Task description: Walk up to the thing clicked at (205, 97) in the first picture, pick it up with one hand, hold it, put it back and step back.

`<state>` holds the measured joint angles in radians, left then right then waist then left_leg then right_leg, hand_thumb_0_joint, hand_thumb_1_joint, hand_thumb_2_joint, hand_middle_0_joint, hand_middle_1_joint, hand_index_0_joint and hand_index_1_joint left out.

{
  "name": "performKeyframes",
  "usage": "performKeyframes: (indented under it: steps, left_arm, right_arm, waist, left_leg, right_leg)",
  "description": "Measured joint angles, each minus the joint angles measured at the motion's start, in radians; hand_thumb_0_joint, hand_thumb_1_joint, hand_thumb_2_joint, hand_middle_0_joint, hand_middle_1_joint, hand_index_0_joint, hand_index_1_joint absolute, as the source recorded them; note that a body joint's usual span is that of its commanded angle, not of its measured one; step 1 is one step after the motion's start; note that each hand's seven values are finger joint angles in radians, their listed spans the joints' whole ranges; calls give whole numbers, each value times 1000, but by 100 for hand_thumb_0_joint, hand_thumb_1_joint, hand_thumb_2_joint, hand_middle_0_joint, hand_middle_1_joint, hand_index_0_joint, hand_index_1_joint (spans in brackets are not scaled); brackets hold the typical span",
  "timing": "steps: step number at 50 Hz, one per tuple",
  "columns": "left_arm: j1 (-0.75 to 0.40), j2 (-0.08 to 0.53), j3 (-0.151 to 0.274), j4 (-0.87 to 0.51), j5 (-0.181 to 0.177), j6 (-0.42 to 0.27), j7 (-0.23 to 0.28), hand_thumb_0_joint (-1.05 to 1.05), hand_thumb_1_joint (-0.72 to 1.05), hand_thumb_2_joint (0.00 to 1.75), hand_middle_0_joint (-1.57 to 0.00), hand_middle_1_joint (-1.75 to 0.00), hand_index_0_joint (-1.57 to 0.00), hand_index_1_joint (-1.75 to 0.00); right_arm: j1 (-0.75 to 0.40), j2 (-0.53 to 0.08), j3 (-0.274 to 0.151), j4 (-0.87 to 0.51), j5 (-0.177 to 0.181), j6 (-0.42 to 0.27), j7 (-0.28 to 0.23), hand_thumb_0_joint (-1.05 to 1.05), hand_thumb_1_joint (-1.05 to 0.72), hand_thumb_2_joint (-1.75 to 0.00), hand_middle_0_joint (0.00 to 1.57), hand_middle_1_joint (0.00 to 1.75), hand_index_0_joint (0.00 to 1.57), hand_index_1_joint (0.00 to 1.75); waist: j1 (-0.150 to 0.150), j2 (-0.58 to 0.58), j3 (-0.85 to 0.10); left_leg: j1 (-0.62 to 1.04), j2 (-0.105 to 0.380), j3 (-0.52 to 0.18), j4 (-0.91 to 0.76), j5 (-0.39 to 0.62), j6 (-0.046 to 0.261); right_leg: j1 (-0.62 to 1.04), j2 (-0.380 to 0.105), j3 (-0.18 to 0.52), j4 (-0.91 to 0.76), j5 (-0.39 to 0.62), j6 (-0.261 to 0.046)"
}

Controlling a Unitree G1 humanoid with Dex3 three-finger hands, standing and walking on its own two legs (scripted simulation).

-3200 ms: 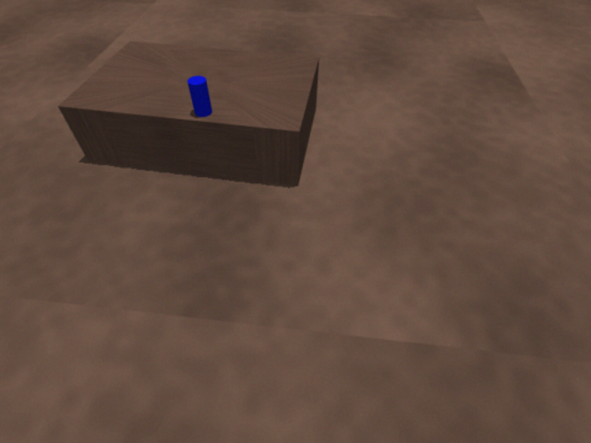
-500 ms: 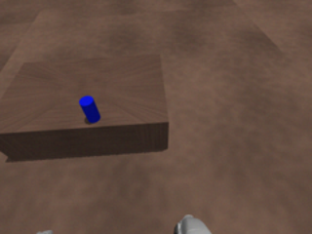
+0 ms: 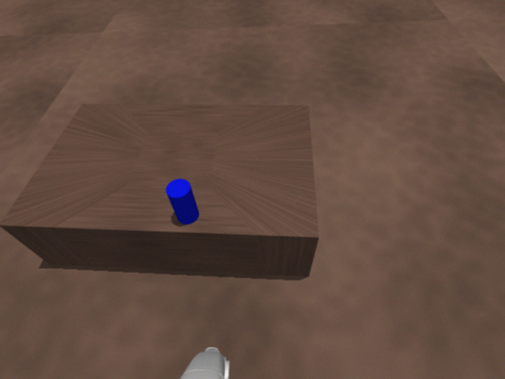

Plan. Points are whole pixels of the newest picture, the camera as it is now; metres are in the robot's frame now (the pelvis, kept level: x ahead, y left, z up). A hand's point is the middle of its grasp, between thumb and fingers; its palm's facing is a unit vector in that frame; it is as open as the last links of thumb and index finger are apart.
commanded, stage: walk up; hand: left
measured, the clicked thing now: (183, 202) +0.68 +0.30 -0.36
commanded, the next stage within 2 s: none
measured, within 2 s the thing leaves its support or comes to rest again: neither
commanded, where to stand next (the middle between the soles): +0.28 +0.12 m, yaw -3 degrees
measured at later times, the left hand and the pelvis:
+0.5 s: hand (68, 335) +0.20 +0.38 -0.13, palm faces -0.09 -0.87 -0.48, open 7.4 cm; pelvis +0.14 +0.09 -0.01, yaw -3 degrees
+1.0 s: hand (74, 288) +0.30 +0.43 -0.17, palm faces -0.04 -0.93 -0.36, open 7.4 cm; pelvis +0.20 +0.16 -0.01, yaw -2 degrees
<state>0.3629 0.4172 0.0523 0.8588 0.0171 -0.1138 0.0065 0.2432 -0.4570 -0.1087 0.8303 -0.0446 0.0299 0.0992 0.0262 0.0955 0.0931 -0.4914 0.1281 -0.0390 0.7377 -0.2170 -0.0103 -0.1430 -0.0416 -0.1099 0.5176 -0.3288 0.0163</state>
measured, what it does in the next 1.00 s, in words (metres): walks ahead: left foot, then right foot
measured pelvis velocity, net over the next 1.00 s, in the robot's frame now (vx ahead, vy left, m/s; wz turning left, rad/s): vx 0.20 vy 0.16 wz -0.03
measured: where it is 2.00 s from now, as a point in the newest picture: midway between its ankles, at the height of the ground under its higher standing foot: (223, 376)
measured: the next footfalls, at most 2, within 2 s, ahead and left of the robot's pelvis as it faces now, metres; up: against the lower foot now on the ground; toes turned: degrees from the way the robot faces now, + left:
left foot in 0.06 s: +0.15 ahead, +0.17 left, +0.00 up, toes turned +4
right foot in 0.50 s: +0.27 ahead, -0.01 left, +0.00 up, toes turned -8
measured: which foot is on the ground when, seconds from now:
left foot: up 0.00-0.04, down 0.06-0.52, up 0.54-0.84, down 0.86-1.00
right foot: down 0.00-0.10, up 0.12-0.48, down 0.50-0.90, up 0.92-1.00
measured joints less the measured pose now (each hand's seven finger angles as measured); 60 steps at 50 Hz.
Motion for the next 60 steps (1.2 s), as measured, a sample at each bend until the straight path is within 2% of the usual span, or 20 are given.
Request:
performKeyframes:
  steps: [3,5,8,11,15,19,23,26,28,30,33,37,41,44,45,48,50,56,58,60]
  left_arm:
    - [16,27,1,6,-1,11,5,0,89,90,-21,-31,-20,-30]
    - [5,48,7,23,-3,29,12,0,89,90,-20,-31,-20,-30]
    - [-14,30,-7,42,-13,52,21,1,90,90,-20,-30,-20,-30]
    - [-25,25,-19,43,-23,53,14,1,90,90,-20,-30,-20,-30]
    - [-34,19,-15,34,-28,49,1,0,90,90,-20,-30,-20,-30]
    - [-24,2,-14,45,-19,53,0,0,90,90,-20,-30,-20,-30]
    - [-22,-17,-13,52,-14,48,6,0,90,90,-20,-30,-20,-30]
    - [-23,-25,-7,39,-9,25,18,0,90,90,-20,-31,-20,-30]
    - [-36,-29,-7,19,-2,15,28,0,90,90,-20,-31,-20,-30]
    - [-49,-22,-11,-1,-5,17,34,0,90,90,-20,-31,-20,-30]
    - [-58,-28,-17,-19,-8,19,38,0,90,90,-20,-31,-20,-30]
    - [-58,-33,-27,-23,2,28,25,0,90,90,-20,-31,-20,-30]
    - [-81,-23,-25,-19,16,57,8,0,89,90,-20,-31,-20,-30]
    - [-116,-4,-21,-11,8,88,-1,0,89,90,-20,-31,-20,-30]
    - [-132,2,-17,-2,3,102,1,0,90,90,-20,-31,-20,-30]
    - [-161,1,-16,35,-12,137,4,0,90,90,-20,-30,-20,-30]
    - [-177,5,-17,57,-17,145,-1,0,90,90,-20,-30,-20,-30]
    - [-199,-8,-15,98,-17,146,-12,0,90,90,-20,-30,-20,-30]
    - [-202,-13,-15,110,-13,141,-13,0,90,90,-20,-30,-20,-30]
    - [-212,-31,-14,129,-5,132,-10,0,90,90,-20,-30,-20,-30]
  right_arm:
    - [-14,11,0,-2,-2,-9,7,0,-91,-90,20,29,19,30]
    - [-30,38,4,-8,-4,-28,3,0,-91,-90,20,29,20,30]
    - [-24,49,15,-34,14,-47,-8,0,-91,-90,20,29,20,30]
    - [-3,73,30,-40,25,-43,-24,0,-90,-90,20,29,20,30]
    - [34,80,42,-42,27,-49,-30,0,-90,-90,21,30,20,30]
    - [61,66,36,-51,16,-43,-31,0,-90,-90,21,30,20,30]
    - [84,44,25,-66,4,-26,-27,0,-90,-90,21,30,20,30]
    - [92,31,22,-65,10,-7,-28,0,-90,-90,20,30,20,30]
    - [84,36,22,-51,17,6,-37,0,-90,-90,20,29,20,30]
    - [75,50,34,-41,14,22,-42,0,-90,-90,20,29,20,30]
    - [54,46,40,-28,21,23,-41,0,-90,-90,20,29,20,30]
    - [33,28,33,-14,36,8,-50,0,-90,-90,20,29,20,30]
    - [23,24,35,29,43,-10,-63,0,-90,-90,20,29,20,30]
    - [14,35,36,73,37,-32,-83,0,-90,-90,20,29,20,30]
    - [6,50,40,87,30,-38,-91,0,-91,-90,20,29,20,30]
    - [-2,77,63,100,24,-51,-95,0,-90,-90,20,29,20,30]
    - [-10,92,75,106,20,-57,-99,0,-90,-90,20,30,20,30]
    - [-46,78,80,99,17,-76,-112,0,-90,-90,21,30,20,30]
    - [-60,66,79,95,21,-74,-117,0,-90,-90,21,30,20,30]
    - [-79,48,76,102,32,-66,-122,0,-90,-90,21,30,20,30]
  waist:
    - [2,-25,-5]
    - [3,-97,16]
    - [-16,-86,22]
    - [-27,-97,11]
    - [-37,-114,4]
    - [-43,-104,-4]
    - [-59,-68,-2]
    - [-53,-22,9]
    - [-40,14,24]
    - [-21,3,26]
    - [-6,3,28]
    - [2,4,18]
    - [3,-21,0]
    - [3,-74,2]
    - [7,-113,10]
    - [-14,-142,0]
    - [-25,-157,-4]
    - [-25,-158,9]
    - [-23,-148,15]
    - [-24,-105,34]
  left_leg:
    - [64,-14,34,-82,-1,18]
    - [90,-65,79,-62,-11,10]
    - [118,-66,85,-40,-56,27]
    - [186,-82,103,-118,-44,39]
    - [262,-123,127,-201,-37,62]
    - [315,-155,165,-229,-64,82]
    - [333,-172,184,-198,-120,89]
    - [312,-152,187,-87,-205,83]
    - [252,-142,130,73,-244,67]
    - [173,-163,88,241,-308,49]
    - [79,-150,24,356,-289,31]
    - [34,-107,-41,282,-204,11]
    - [84,-66,-13,51,-127,-14]
    - [145,-90,33,-61,-57,-21]
    - [150,-109,53,-49,-69,-20]
    - [135,-101,46,-24,-90,-6]
    - [135,-95,38,-44,-80,-2]
    - [117,-77,51,-67,-65,-4]
    - [107,-70,56,-52,-72,-9]
    - [103,-48,40,-28,-81,-16]
  right_leg:
    - [-5,-26,0,71,-68,27]
    - [-46,-91,42,212,-105,-11]
    - [-178,-35,109,511,-164,-51]
    - [-283,-10,126,607,-105,-62]
    - [-352,-23,121,520,-5,-43]
    - [-356,-38,84,366,16,-22]
    - [-306,-26,49,215,53,-27]
    - [-231,13,30,109,135,-45]
    - [-225,31,14,135,104,-57]
    - [-220,15,22,146,82,-64]
    - [-185,-5,29,101,92,-54]
    - [-156,-25,44,67,96,-29]
    - [-168,-45,49,116,55,-12]
    - [-202,-78,67,226,-12,4]
    - [-213,-96,90,260,-31,-11]
    - [-239,-35,138,350,-143,-35]
    - [-245,-8,146,386,-163,-42]
    - [-196,6,130,290,-169,-36]
    - [-152,10,120,193,-131,-36]
    - [-118,33,104,129,-26,-9]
